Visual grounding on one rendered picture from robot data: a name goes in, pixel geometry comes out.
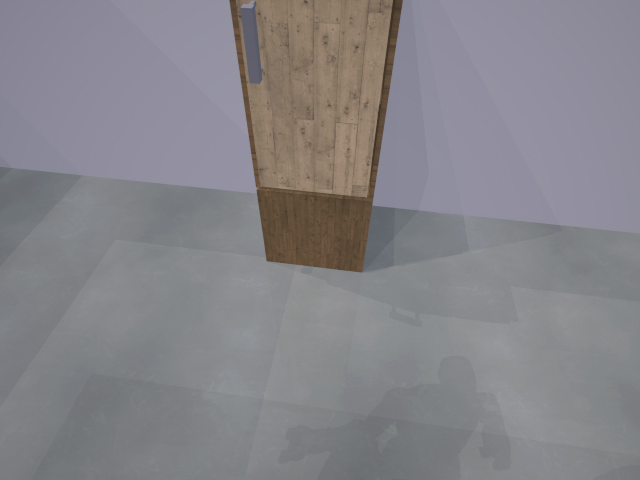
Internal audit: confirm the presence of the handle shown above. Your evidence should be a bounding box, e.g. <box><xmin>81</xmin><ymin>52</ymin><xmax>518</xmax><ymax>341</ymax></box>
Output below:
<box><xmin>240</xmin><ymin>0</ymin><xmax>263</xmax><ymax>84</ymax></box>

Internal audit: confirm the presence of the cupboard door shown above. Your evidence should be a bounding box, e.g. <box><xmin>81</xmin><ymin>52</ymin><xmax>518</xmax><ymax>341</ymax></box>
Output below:
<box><xmin>236</xmin><ymin>0</ymin><xmax>393</xmax><ymax>197</ymax></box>

